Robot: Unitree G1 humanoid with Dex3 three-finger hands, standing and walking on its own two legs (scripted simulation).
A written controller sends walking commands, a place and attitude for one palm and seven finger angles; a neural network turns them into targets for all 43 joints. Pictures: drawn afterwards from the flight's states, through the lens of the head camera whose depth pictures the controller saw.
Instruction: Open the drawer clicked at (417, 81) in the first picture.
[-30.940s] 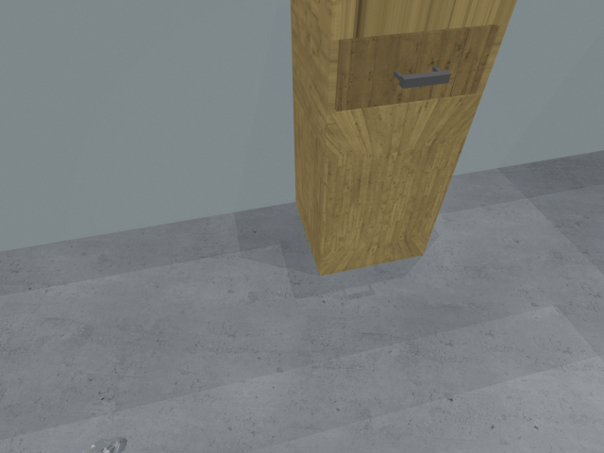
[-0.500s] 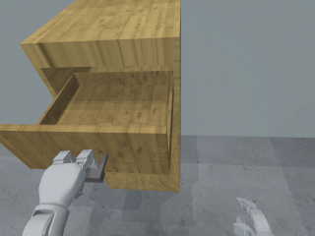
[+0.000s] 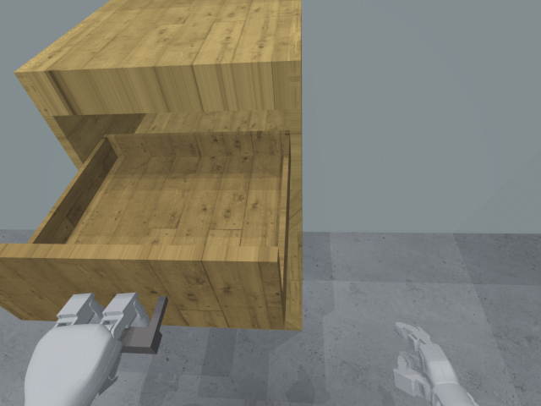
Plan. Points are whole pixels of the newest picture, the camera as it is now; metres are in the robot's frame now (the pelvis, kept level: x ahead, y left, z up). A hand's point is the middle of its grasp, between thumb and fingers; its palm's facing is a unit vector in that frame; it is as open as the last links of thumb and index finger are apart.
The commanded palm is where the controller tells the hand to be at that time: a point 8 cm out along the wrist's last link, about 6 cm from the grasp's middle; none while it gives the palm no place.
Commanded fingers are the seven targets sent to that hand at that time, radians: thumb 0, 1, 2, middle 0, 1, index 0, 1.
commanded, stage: pull the drawer open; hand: left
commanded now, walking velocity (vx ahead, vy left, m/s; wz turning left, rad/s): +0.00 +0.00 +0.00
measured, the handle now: (114, 320) +0.20 +0.23 +0.09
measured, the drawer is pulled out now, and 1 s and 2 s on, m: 0.30 0.30 0.29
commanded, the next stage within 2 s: open the thumb to release the handle in 0.04 s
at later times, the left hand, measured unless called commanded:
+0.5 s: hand (104, 358) +0.16 +0.23 +0.07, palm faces +0.06 -0.07 -1.00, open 9.2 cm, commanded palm +0.13 +0.24 +0.12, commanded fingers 0.00 -0.43 0.33 -0.31 -1.21 -0.31 -1.21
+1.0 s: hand (106, 362) +0.16 +0.23 +0.06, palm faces +0.07 -0.10 -0.99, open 13.8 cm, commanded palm +0.14 +0.23 +0.12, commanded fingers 0.00 -0.50 0.30 -0.30 -1.20 -0.30 -1.20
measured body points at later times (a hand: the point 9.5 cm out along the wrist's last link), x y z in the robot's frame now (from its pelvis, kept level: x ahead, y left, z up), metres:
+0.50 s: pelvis -0.02 -0.01 +0.00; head -0.02 -0.05 +0.45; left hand +0.15 +0.23 +0.12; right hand +0.21 -0.20 -0.10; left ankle +0.00 +0.10 -0.71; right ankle -0.04 -0.09 -0.71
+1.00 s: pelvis -0.02 +0.00 +0.00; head -0.02 -0.04 +0.45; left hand +0.15 +0.23 +0.12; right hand +0.20 -0.21 -0.10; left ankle +0.00 +0.10 -0.71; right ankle -0.04 -0.09 -0.71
